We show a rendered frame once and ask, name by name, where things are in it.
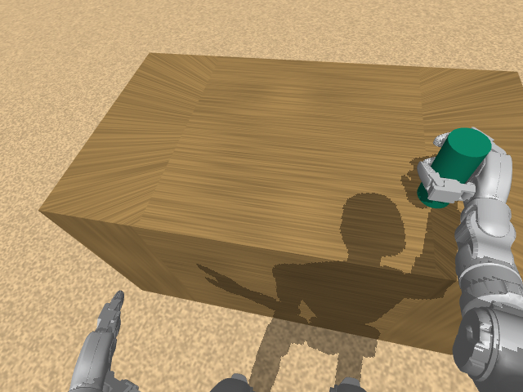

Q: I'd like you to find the left robot hand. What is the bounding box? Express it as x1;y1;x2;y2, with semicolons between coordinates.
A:
69;290;140;392

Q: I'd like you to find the can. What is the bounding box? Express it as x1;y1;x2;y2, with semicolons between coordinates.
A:
417;127;492;208

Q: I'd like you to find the right robot arm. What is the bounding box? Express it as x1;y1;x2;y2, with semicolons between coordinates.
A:
453;198;523;392

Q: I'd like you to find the right robot hand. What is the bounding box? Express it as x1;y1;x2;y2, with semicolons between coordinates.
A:
417;127;512;207

